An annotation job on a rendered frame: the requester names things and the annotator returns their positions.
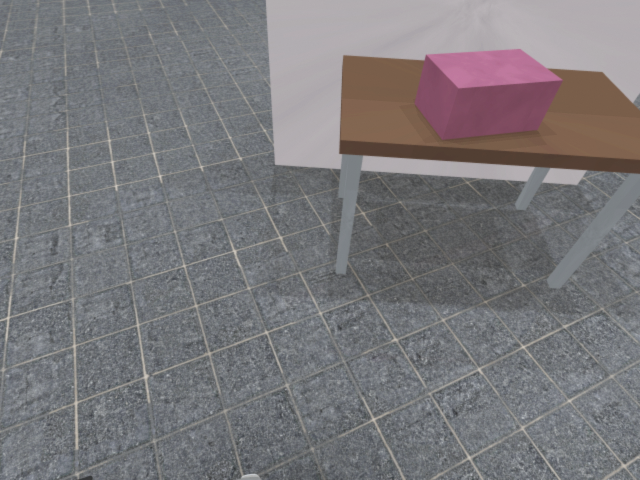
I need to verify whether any table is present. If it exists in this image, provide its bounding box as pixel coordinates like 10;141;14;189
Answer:
336;55;640;289

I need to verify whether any carton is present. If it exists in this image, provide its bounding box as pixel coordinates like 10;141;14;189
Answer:
414;49;563;140

